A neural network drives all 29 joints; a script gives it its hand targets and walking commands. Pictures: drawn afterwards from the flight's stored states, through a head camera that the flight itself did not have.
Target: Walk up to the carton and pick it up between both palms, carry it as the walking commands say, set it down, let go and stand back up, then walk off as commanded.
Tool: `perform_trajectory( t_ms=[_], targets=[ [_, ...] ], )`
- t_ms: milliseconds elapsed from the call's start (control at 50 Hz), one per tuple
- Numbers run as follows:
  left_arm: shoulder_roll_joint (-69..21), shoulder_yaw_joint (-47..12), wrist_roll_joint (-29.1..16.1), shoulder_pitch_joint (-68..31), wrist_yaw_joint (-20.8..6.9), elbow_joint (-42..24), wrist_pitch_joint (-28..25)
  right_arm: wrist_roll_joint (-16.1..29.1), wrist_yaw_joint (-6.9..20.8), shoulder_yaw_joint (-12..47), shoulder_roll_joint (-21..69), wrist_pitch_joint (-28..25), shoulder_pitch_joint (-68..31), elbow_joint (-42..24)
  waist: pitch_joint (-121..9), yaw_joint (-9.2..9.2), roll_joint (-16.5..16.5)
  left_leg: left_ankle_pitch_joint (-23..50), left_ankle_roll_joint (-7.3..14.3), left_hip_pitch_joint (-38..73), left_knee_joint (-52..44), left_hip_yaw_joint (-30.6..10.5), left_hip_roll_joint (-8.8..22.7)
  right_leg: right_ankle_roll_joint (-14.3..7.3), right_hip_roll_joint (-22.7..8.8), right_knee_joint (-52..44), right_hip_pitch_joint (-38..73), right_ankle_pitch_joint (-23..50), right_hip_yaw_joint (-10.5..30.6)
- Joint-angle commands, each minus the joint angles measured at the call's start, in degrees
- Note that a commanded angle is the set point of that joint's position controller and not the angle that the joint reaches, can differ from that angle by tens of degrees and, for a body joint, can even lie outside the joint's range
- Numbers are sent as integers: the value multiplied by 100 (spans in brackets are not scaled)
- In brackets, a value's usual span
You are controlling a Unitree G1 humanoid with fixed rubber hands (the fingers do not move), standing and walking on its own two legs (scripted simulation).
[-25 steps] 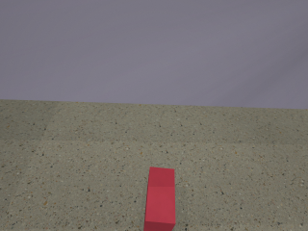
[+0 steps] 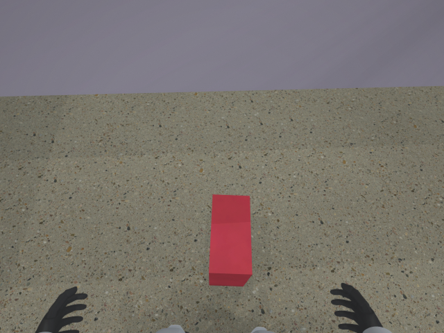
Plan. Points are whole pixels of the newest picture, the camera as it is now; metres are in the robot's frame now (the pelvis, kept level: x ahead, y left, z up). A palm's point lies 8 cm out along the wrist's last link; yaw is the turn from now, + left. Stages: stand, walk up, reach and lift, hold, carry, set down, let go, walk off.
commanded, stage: reach and lift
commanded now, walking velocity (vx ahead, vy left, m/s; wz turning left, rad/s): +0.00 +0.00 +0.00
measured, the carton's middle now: (228, 242) +0.46 -0.03 -0.62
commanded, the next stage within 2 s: none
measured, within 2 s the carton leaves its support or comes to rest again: neither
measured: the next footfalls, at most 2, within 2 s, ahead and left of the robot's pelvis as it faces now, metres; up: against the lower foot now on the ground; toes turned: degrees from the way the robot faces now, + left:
none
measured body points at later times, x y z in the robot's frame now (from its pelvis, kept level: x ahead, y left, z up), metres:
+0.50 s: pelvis -0.04 +0.00 -0.04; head +0.13 +0.00 +0.38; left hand +0.26 +0.25 -0.14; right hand +0.29 -0.23 -0.15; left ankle +0.00 +0.12 -0.72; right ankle +0.00 -0.11 -0.72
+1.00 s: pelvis -0.06 +0.00 -0.07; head +0.22 +0.00 +0.29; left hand +0.39 +0.18 -0.19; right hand +0.41 -0.20 -0.18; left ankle +0.00 +0.12 -0.72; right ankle +0.00 -0.11 -0.72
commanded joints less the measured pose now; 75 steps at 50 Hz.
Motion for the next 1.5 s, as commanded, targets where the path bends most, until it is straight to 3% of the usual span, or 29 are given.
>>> perform_trajectory(
  t_ms=[0, 40, 120, 180, 300, 320, 360, 440, 500, 560, 620, 680, 700, 820, 840, 920, 1000, 1040, 1080, 1120, 1200, 1240, 1280, 1360, 1380, 1420, 1440, 1460, 1480],
  targets=[
    [979, 295, -78, -777, -12, -457, -99, -364, -277, -697, -452, -32, -669, -562, -2070, -18, -233, 2025, -74, -859, 365, 92, -165, 266, 348, 363, 643, 2362, 386],
    [983, 255, -149, -851, -6, -279, -171, -343, -378, -702, -329, -69, -601, -340, -2440, -67, -402, 2184, -75, -1283, 560, 99, -260, 283, 271, 605, 818, 3271, 505],
    [802, 151, -223, -1014, 40, -18, -264, -233, -413, -666, -254, -188, -957, -91, -2820, -32, -374, 2447, -101, -1818, 753, -7, -275, 243, 224, 881, 537, 3779, 579],
    [665, 83, -282, -1425, 60, 69, -269, -197, -433, -699, -242, -228, -1373, 83, -2971, -125, -383, 2087, -81, -1869, 788, -39, -260, 252, 236, 876, 146, 3104, 532],
    [521, 127, -447, -2595, 63, 1, -189, 12, -458, -682, -180, -181, -2683, 183, -3024, -79, -526, 1407, -53, -2346, 912, 53, -273, 265, 248, 859, -604, 1927, 456],
    [551, 193, -384, -2775, 88, -63, -151, 51, -469, -696, -176, -159, -2907, 191, -3049, -1, -378, 1343, -81, -2367, 926, 66, -290, 244, 229, 874, -686, 1808, 437],
    [416, 136, -403, -3114, 118, 5, -71, 26, -475, -758, -140, -68, -3185, 421, -3009, -127, -364, 1017, -85, -2350, 870, 55, -286, 248, 256, 833, -977, 1292, 347],
    [214, 128, -428, -3809, 213, 131, 90, -15, -471, -1005, -297, 8, -4005, 743, -3216, -251, -239, 930, -157, -2479, 950, -7, -293, 196, 307, 887, -1485, 1092, 260],
    [185, 248, -403, -4345, 294, 158, 131, 41, -475, -984, -182, 42, -4520, 945, -3592, -161, -216, 1001, -168, -2598, 1043, 48, -345, 184, 327, 938, -1594, 1128, 268],
    [35, 268, -417, -4830, 355, 334, 129, 9, -501, -1127, -199, -9, -4996, 1015, -3895, -313, -317, 1117, -171, -2705, 1076, -7, -393, 182, 361, 951, -1737, 1332, 256],
    [13, 370, -375, -5370, 446, 479, 102, 122, -498, -1108, -156, -30, -5622, 1188, -4245, -165, -146, 1121, -177, -2822, 1193, -17, -413, 179, 366, 1056, -1917, 1290, 277],
    [-209, 314, -379, -5731, 506, 575, -6, 94, -508, -1233, -50, -153, -5875, 1287, -4500, -356, -200, 1371, -167, -2860, 1238, -102, -441, 183, 412, 1111, -2098, 1599, 266],
    [-154, 387, -301, -6037, 536, 550, -35, 83, -514, -1284, -41, -173, -6122, 1310, -4585, -284, -66, 1386, -186, -2902, 1279, -95, -455, 190, 417, 1157, -2245, 1534, 286],
    [-319, 425, -221, -6701, 641, 726, -163, -48, -549, -1507, 59, -353, -6789, 1408, -5314, -377, -117, 1621, -228, -3040, 1471, -179, -498, 191, 468, 1350, -2365, 1888, 306],
    [-272, 509, -151, -6972, 651, 713, -209, -51, -551, -1512, 121, -399, -7031, 1382, -5303, -299, -16, 1665, -225, -3119, 1518, -172, -518, 200, 457, 1358, -2550, 1859, 332],
    [-419, 568, -54, -7424, 704, 744, -312, -295, -543, -1753, 182, -514, -7487, 1427, -5594, -451, -70, 1774, -246, -3183, 1599, -210, -559, 208, 511, 1424, -2583, 2043, 344],
    [-377, 775, 142, -8017, 736, 859, -447, -511, -529, -1923, 301, -613, -8061, 1550, -5726, -422, -49, 1817, -237, -3518, 1692, -209, -599, 239, 488, 1538, -2651, 2253, 430],
    [-385, 865, 295, -8228, 748, 902, -468, -637, -516, -2067, 293, -649, -8145, 1619, -5886, -494, -15, 1964, -246, -3414, 1734, -235, -597, 257, 505, 1561, -2707, 2396, 413],
    [-468, 985, 388, -8346, 746, 999, -531, -689, -490, -2073, 390, -700, -8419, 1573, -6025, -358, -38, 2069, -249, -3500, 1757, -212, -585, 273, 501, 1584, -2710, 2543, 466],
    [-464, 1093, 479, -8451, 735, 1075, -592, -799, -461, -2113, 463, -730, -8463, 1578, -6184, -372, -121, 2239, -231, -3746, 1790, -178, -614, 284, 495, 1635, -2637, 2901, 495],
    [-682, 1115, 530, -8427, 710, 847, -658, -922, -425, -2213, 532, -789, -8354, 1386, -6837, -527, -122, 2864, -248, -3573, 1842, -211, -600, 256, 528, 1703, -2422, 3690, 433],
    [-791, 1144, 643, -8303, 721, 802, -687, -992, -398, -2369, 543, -813, -8211, 1360, -6821, -481, 150, 3193, -282, -3417, 1844, -257, -568, 237, 532, 1700, -2631, 3859, 410],
    [-885, 1237, 690, -8358, 690, 571, -734, -1025, -362, -2327, 713, -848, -8193, 1160, -6850, -479, 105, 3419, -282, -3500, 1916, -255, -546, 240, 525, 1698, -2713, 4055, 433],
    [-1042, 1307, 838, -8291, 688, 761, -746, -1191, -312, -2537, 690, -887, -8209, 1278, -6546, -523, 123, 3236, -264, -3703, 2163, -325, -502, 281, 527, 1881, -3536, 3570, 356],
    [-1026, 1451, 969, -8222, 681, 915, -747, -1208, -314, -2564, 819, -880, -8129, 1365, -6326, -410, 225, 3227, -256, -3872, 2222, -274, -516, 282, 528, 1913, -3778, 3489, 376],
    [-1079, 1498, 1022, -8363, 681, 980, -744, -1279, -287, -2600, 828, -868, -8217, 1455, -6209, -494, 139, 2841, -246, -4289, 2394, -253, -525, 294, 498, 2081, -4012, 3182, 367],
    [-1015, 1522, 1027, -8422, 711, 832, -759, -1229, -303, -2593, 807, -867, -8383, 1292, -6419, -413, 106, 2735, -256, -4441, 2493, -207, -551, 288, 508, 2227, -3824, 3220, 377],
    [-945, 1456, 932, -8648, 723, 742, -749, -1275, -335, -2559, 692, -841, -8461, 1291, -6517, -490, -16, 2555, -252, -4651, 2653, -205, -575, 302, 507, 2383, -3844, 3085, 370],
    [-938, 1412, 877, -8668, 752, 645, -712, -1151, -362, -2509, 742, -808, -8565, 1162, -6725, -394, 86, 2470, -251, -4582, 2762, -166, -604, 306, 525, 2520, -3752, 2985, 361]
  ],
)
